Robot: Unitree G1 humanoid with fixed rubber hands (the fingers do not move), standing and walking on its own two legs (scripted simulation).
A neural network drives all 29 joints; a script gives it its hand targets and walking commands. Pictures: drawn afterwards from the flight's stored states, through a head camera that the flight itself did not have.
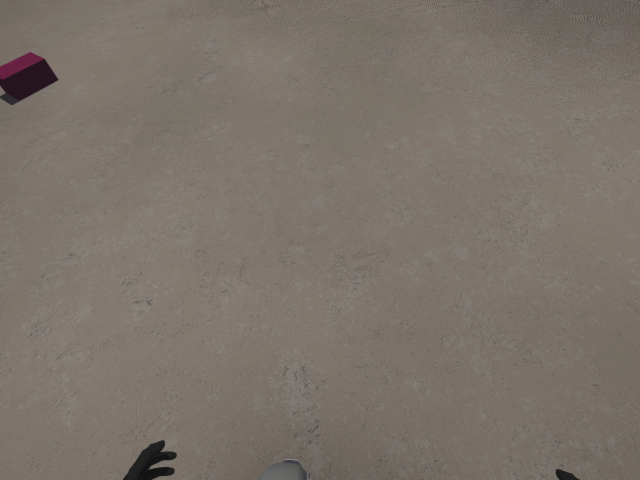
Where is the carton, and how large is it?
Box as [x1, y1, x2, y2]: [0, 52, 57, 100]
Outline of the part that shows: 31,52 0,66 0,85 7,93 19,100 57,79 45,60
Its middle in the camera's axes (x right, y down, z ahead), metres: -1.86 -1.02 +2.40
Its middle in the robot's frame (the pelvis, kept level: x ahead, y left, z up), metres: +2.36 +1.94 -0.69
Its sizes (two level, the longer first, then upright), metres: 0.269 0.176 0.140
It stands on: the floor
